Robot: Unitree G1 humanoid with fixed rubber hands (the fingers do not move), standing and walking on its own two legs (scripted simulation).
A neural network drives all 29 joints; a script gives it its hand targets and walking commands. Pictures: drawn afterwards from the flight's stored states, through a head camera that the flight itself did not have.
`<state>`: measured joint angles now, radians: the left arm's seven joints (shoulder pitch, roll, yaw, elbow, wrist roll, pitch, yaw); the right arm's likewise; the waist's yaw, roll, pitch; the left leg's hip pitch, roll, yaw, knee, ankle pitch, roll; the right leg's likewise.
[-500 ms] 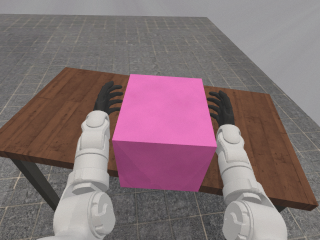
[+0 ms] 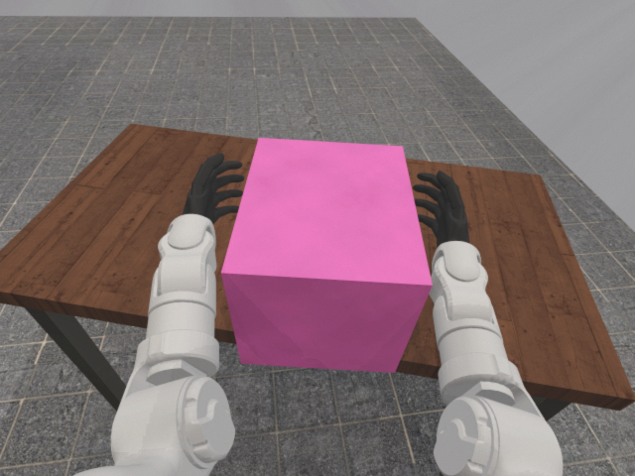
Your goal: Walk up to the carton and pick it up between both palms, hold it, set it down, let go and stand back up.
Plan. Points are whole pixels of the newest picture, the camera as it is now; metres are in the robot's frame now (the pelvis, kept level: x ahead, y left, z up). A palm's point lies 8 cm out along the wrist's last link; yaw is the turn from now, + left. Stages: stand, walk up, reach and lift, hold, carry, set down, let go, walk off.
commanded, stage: set down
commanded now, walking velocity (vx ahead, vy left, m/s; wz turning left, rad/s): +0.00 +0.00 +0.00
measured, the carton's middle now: (324, 251) +0.43 +0.01 +0.06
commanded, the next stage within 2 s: none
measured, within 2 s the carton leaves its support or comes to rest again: neither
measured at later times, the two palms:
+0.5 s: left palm (202, 217) +0.41 +0.17 +0.14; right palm (449, 237) +0.40 -0.15 +0.13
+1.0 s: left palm (209, 231) +0.43 +0.17 +0.10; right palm (444, 244) +0.42 -0.16 +0.09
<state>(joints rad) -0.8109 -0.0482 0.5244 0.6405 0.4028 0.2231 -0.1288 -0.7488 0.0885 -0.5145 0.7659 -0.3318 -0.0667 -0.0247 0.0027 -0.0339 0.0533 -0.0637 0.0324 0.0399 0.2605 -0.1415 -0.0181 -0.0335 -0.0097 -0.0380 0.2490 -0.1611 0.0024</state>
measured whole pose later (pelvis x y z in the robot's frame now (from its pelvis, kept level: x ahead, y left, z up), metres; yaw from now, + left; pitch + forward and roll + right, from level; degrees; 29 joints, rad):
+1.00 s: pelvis +0.00 +0.00 -0.01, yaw -3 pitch +9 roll -2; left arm -0.89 0.16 0.12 1.12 -0.03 -0.05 0.10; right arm -0.87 -0.17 0.02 1.13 0.22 -0.13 -0.15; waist 0.03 0.02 -0.12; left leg -0.42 0.08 0.07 0.48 -0.22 -0.02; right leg -0.36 0.02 -0.02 0.38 -0.18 0.00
